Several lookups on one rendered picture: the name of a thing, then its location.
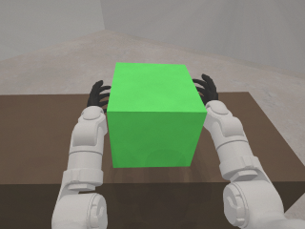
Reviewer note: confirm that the robot left hand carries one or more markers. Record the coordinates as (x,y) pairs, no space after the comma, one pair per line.
(95,96)

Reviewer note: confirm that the carton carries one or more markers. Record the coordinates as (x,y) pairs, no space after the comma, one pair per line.
(155,115)

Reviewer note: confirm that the left robot forearm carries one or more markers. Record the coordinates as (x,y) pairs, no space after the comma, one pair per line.
(84,171)

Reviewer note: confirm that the right robot forearm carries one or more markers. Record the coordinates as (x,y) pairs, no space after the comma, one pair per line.
(237,162)

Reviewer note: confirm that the robot right hand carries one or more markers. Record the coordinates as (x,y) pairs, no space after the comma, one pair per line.
(209,90)

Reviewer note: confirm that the right robot upper arm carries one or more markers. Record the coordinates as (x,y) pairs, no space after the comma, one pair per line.
(255,204)

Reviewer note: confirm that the left robot upper arm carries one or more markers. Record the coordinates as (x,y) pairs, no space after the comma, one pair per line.
(81,211)

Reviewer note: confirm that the pedestal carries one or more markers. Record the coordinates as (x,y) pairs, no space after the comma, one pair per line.
(35,141)

